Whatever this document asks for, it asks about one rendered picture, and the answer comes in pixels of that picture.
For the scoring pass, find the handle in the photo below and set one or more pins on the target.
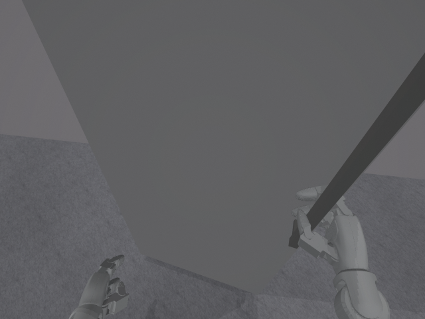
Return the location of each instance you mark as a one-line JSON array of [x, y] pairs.
[[400, 107]]

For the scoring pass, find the fridge door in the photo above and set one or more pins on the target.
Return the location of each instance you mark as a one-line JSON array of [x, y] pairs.
[[206, 117]]

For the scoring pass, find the left robot forearm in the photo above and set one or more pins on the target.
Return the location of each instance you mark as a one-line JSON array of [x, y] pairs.
[[87, 311]]

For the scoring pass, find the robot left hand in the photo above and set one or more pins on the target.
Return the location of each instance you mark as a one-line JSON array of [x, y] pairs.
[[99, 288]]

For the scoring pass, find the right robot forearm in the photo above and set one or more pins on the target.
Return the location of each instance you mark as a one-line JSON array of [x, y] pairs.
[[358, 297]]

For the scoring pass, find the robot right hand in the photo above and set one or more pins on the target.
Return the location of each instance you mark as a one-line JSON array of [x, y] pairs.
[[343, 230]]

